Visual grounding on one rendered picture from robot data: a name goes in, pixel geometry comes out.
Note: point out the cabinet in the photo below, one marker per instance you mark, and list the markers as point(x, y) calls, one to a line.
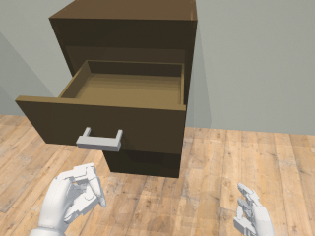
point(156, 31)

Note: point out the handle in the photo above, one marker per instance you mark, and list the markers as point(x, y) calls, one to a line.
point(99, 143)

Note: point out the drawer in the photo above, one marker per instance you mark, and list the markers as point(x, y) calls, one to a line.
point(143, 99)

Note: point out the right robot hand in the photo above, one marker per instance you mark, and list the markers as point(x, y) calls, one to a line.
point(257, 221)

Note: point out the left robot hand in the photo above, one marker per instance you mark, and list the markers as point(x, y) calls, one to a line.
point(56, 210)

